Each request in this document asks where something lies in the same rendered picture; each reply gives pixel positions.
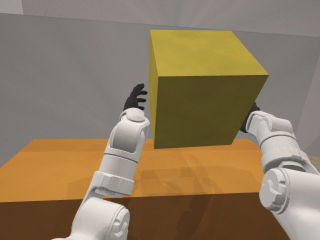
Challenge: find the robot left hand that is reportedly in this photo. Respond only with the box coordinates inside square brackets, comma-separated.
[123, 83, 148, 111]

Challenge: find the left robot forearm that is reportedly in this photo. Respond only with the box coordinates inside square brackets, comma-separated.
[71, 107, 150, 233]

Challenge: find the pedestal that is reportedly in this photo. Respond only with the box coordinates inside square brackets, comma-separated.
[0, 138, 290, 240]

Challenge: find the robot right hand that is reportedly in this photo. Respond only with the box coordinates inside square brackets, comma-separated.
[239, 102, 260, 133]

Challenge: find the carton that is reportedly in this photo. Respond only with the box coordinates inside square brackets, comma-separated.
[148, 29, 269, 149]

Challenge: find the right robot upper arm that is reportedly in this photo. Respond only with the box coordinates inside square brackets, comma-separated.
[259, 167, 320, 240]

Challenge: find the right robot forearm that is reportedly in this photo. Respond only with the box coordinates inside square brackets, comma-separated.
[245, 111, 320, 176]

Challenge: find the left robot upper arm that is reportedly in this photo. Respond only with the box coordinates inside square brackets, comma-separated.
[52, 197, 130, 240]

